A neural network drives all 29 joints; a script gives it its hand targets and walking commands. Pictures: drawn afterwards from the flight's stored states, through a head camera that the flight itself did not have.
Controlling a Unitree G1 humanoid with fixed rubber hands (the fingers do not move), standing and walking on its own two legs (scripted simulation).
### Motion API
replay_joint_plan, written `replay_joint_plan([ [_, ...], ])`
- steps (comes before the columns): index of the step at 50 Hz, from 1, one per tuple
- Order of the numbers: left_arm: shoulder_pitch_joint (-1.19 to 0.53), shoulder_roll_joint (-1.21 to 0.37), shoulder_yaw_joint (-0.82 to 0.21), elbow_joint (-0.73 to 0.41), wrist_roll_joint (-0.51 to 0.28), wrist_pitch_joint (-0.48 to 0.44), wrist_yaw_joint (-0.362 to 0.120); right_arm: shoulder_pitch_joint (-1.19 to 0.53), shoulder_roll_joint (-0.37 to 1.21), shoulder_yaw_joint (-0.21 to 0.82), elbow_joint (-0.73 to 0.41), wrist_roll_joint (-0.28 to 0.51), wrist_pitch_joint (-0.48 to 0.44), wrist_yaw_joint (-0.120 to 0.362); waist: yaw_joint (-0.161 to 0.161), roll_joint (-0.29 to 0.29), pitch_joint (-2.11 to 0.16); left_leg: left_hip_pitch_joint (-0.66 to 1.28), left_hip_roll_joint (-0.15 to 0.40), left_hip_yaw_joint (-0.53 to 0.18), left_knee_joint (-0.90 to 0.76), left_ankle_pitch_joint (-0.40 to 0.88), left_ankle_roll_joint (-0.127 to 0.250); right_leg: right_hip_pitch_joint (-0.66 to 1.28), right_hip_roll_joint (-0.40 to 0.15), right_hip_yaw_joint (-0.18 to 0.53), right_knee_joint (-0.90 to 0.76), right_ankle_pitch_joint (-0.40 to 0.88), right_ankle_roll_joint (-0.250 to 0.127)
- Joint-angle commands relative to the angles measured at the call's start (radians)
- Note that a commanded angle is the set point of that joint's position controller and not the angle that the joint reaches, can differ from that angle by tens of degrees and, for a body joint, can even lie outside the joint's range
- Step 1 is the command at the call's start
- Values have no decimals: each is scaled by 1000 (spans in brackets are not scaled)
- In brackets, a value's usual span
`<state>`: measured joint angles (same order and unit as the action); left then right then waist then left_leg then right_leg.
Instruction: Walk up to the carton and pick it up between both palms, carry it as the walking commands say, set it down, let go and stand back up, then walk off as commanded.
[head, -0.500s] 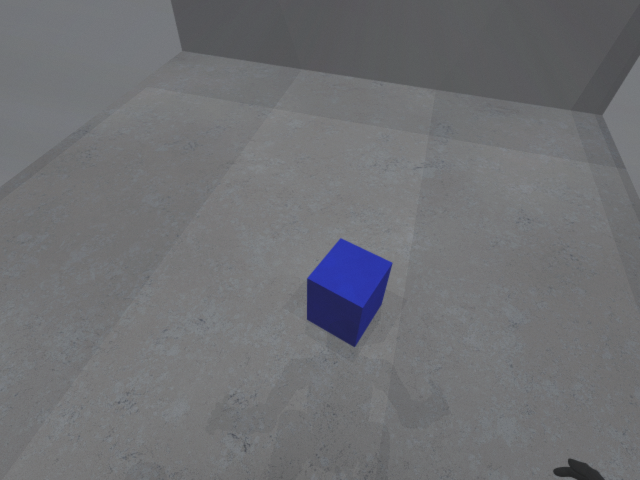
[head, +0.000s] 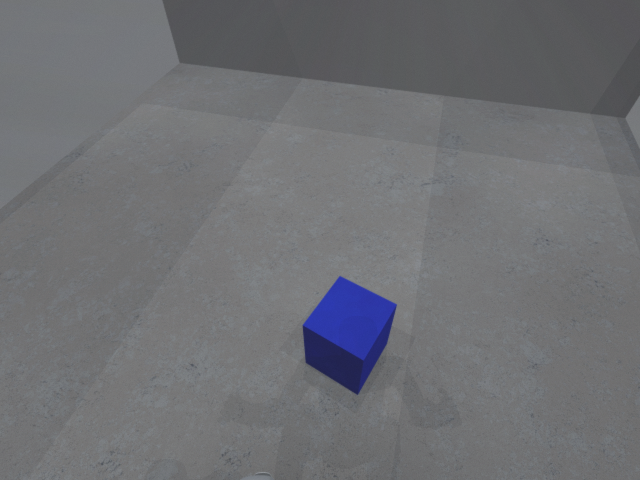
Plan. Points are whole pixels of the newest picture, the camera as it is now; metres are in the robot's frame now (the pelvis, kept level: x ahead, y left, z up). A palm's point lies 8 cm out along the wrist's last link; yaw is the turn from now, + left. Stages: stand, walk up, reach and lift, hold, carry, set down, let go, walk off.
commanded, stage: walk up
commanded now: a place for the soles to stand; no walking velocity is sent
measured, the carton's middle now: (348, 335) +0.66 -0.05 -0.64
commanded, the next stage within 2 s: none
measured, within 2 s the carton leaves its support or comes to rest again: neither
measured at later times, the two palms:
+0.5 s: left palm (107, 400) +0.25 +0.32 -0.08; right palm (598, 466) +0.20 -0.35 -0.11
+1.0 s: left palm (119, 380) +0.28 +0.32 -0.09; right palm (552, 377) +0.30 -0.32 -0.08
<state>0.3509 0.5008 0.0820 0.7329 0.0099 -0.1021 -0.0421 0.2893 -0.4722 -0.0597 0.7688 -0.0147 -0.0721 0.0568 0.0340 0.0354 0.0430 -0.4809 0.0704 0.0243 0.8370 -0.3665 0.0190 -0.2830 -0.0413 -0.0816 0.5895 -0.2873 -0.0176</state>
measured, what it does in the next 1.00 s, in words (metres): walks ahead: left foot, then right foot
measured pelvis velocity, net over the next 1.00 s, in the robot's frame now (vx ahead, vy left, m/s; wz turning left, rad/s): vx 0.18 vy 0.00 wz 0.00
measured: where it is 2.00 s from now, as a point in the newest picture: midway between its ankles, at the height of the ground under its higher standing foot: outside the picture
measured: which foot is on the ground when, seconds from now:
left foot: up 0.00-0.06, down 0.08-1.00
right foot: down 0.00-0.10, up 0.12-0.36, down 0.38-1.00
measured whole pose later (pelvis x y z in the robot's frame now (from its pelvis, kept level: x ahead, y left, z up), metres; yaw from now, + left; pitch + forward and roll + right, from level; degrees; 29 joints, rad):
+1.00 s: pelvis +0.18 +0.00 +0.01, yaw +0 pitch -2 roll +0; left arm 0.08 0.42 0.00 1.05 0.00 -0.04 0.00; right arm 0.04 -0.42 -0.01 1.05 0.00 -0.03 0.01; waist 0.02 -0.01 0.04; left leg -0.20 0.03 0.02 0.49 -0.26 -0.02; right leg -0.22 -0.04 -0.06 0.48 -0.22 0.01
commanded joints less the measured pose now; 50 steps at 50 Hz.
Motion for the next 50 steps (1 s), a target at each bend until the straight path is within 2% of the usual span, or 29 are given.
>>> replay_joint_plan([
  [1, 5, 224, 52, -57, -1, -1, -3, -3, -139, -47, -64, 5, -14, 7, -6, -220, -17, 85, -22, 53, -151, 74, 2, -30, -202, 199, -227, 46, -204],
  [3, -15, 203, 40, -69, -3, 9, -5, 42, -146, -58, -47, 1, -21, 5, -48, -169, -23, 255, -71, 88, -267, 131, 13, -134, -160, 151, -129, -76, -168],
  [4, -5, 167, 26, -77, 1, 11, -4, 89, -170, -69, -35, -2, -26, -2, -78, -102, -41, 376, -80, 67, -297, 100, 30, -208, -133, 125, -34, -111, -144],
  [5, -7, 118, 9, -93, 3, 10, 1, 177, -219, -87, -19, -10, -33, -15, -134, 52, -79, 506, 28, -116, -374, -51, 72, -321, -85, 67, 193, -117, -106],
  [6, -16, 88, -3, -115, 1, 12, 7, 228, -338, -114, -37, -11, -40, -23, -170, 245, -84, 583, 317, -662, -571, -342, 211, -559, 47, -2, 496, -225, -33],
  [7, -24, 165, 10, -90, 4, 21, 22, 185, -325, -113, -56, 12, -40, -28, -149, 60, -56, 508, 367, -698, -582, -331, 290, -560, 1, 165, 587, -202, -26],
  [8, -24, 188, 17, -75, 0, 17, 22, 130, -292, -100, -62, 21, -36, -33, -109, 5, -18, 447, 339, -604, -552, -224, 291, -553, -27, 182, 586, -157, -20],
  [9, 14, 186, 21, -52, 0, 14, 19, 94, -261, -91, -66, 20, -32, -34, -76, 9, -1, 383, 297, -477, -529, -117, 264, -499, -53, 174, 519, -128, -14],
  [11, 63, 158, 23, -21, 3, 12, 5, 50, -232, -78, -82, 7, -29, -31, -61, 106, 7, 262, 223, -286, -502, 78, 231, -349, -60, 103, 380, -123, 2],
  [13, 41, 126, 23, -25, 1, 19, -7, 56, -239, -75, -85, -4, -29, -27, -60, 149, 5, 180, 205, -203, -484, 177, 229, -236, -46, 59, 285, -107, 7],
  [16, 31, 92, 24, -8, 1, 23, 4, 4, -224, -64, -93, -1, -12, -30, -28, 161, -15, 92, 167, -119, -381, 313, 189, -60, 13, -10, 118, 20, 1],
  [18, 52, 111, 37, 18, 11, 19, 20, -4, -177, -42, -95, 4, 6, -35, 0, 96, -48, 9, 115, -70, -244, 175, 126, 103, 47, 1, 16, 77, -21],
  [19, 62, 138, 44, 22, 16, 15, 29, 23, -133, -24, -92, 3, 11, -40, 13, -14, -54, -41, 73, -35, -125, 75, 91, 157, -21, 115, -61, 34, -46],
  [20, 58, 215, 54, -1, 23, 6, 37, 25, -80, -9, -108, 8, 15, -44, 12, -232, -60, -163, -33, 31, 98, -101, 23, 163, -272, 512, -216, -81, -142],
  [21, 48, 270, 63, -11, 10, 6, 37, 12, -152, -28, -91, 10, 28, -58, 16, -175, -78, -141, -39, -45, 196, -263, 21, 101, -375, 638, -250, -88, -267],
  [22, 19, 259, 58, -11, 1, 10, 43, 29, -183, -35, -66, 13, 32, -65, 5, -130, -56, -131, -13, -85, 231, -241, 19, 79, -364, 601, -213, -30, -292],
  [24, -47, 216, 42, -7, -4, 20, 50, 62, -173, -34, -30, 7, 27, -68, -17, -155, -43, -73, 19, -75, 139, -179, 10, 28, -285, 432, -164, 68, -232],
  [26, -95, 194, 25, 2, 1, 28, 46, 90, -160, -32, 18, 8, 24, -62, -29, -221, -56, 69, -15, -9, 15, -128, 6, -41, -229, 300, -112, 248, -192],
  [28, -138, 178, 10, 13, -6, 40, 41, 94, -126, -24, 46, 9, 22, -62, -55, -228, -71, 215, -55, 49, -161, 15, 13, -120, -183, 214, -40, 269, -159],
  [29, -140, 154, 0, 20, -9, 46, 40, 82, -132, -26, 53, 3, 18, -64, -59, -200, -69, 264, -54, 23, -233, 93, 20, -154, -166, 194, -7, 217, -129],
  [30, -146, 114, -13, 18, -13, 49, 39, 66, -165, -31, 54, -7, 10, -67, -62, -122, -76, 290, 19, -92, -289, 143, 41, -191, -149, 176, 42, 164, -92],
  [31, -150, 85, -25, 25, -18, 53, 39, -23, -215, -28, 37, -1, 3, -66, -24, 10, -43, 177, 142, -300, -364, 142, 97, -178, -45, 104, 93, 13, -31],
  [32, -152, 94, -21, 54, -20, 58, 42, -77, -219, -26, 43, 4, 4, -62, -12, 31, -47, 113, 184, -306, -389, 121, 138, -80, -9, 69, 111, -107, -19],
  [34, -151, 112, -16, 99, -9, 52, 46, -140, -181, -5, 71, 10, 13, -58, 8, -17, -51, 64, 119, -195, -330, 143, 89, 31, -41, 101, 2, -34, -34],
  [35, -170, 136, -12, 111, -6, 45, 47, -142, -157, 4, 85, 18, 16, -58, -6, -50, -47, 88, 61, -134, -283, 159, 52, 19, -90, 161, -53, 41, -56],
  [36, -184, 151, -15, 126, -7, 39, 46, -128, -148, 4, 107, 20, 19, -59, -28, -47, -58, 147, 31, -94, -262, 184, 33, -3, -124, 197, -71, 124, -77],
  [39, -221, 138, -30, 166, -15, 37, 47, -141, -137, 8, 152, 20, 21, -58, -38, -30, -88, 232, 38, -93, -291, 267, 34, 8, -119, 169, -72, 235, -65],
  [43, -259, 113, -43, 219, -17, 47, 46, -206, -137, 14, 196, 20, 26, -57, -28, -18, -90, 247, 63, -110, -364, 287, 35, 55, -93, 132, -107, 215, -37],
  [50, -318, 94, -58, 303, -13, 56, 43, -294, -122, 25, 270, 17, 37, -55, -23, -13, -74, 303, 65, -104, -482, 272, 14, 118, -95, 126, -228, 214, -14],
])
